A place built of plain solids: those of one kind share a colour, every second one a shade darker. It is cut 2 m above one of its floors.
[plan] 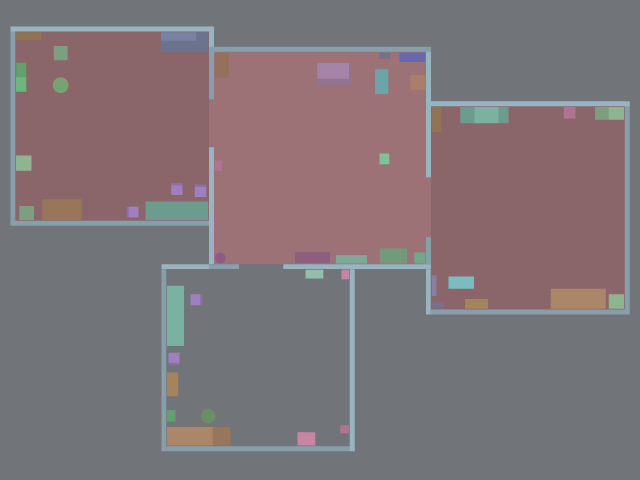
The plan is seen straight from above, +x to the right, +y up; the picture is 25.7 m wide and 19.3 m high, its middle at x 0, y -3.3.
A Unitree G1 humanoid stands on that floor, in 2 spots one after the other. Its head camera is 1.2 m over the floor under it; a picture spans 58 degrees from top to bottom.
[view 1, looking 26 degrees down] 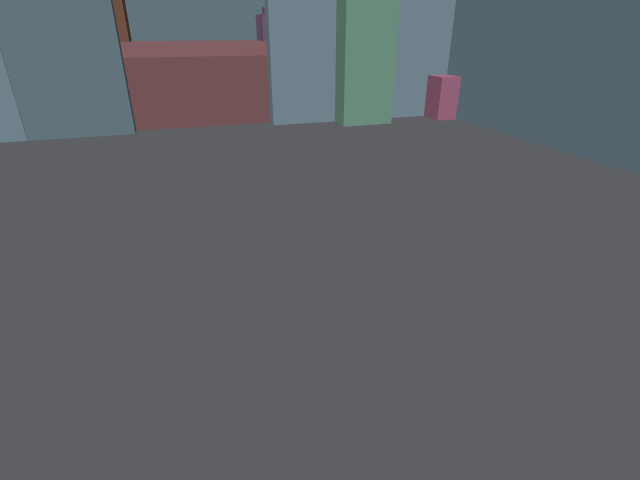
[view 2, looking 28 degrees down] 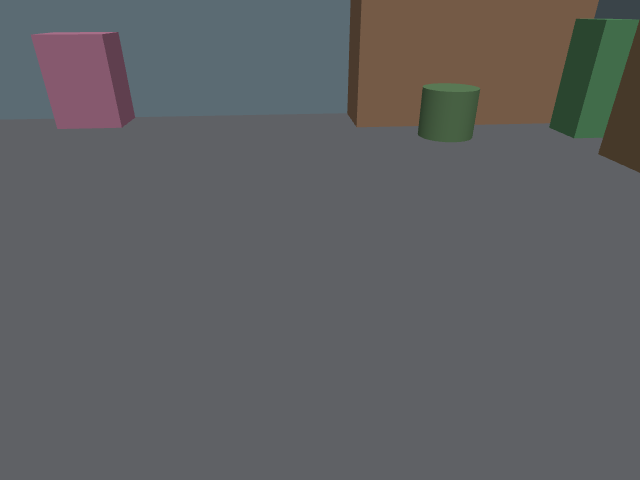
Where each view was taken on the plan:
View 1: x -2.74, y -10.45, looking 72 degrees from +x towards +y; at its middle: ground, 2.74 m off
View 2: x -2.74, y -5.84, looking -95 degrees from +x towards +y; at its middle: ground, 2.56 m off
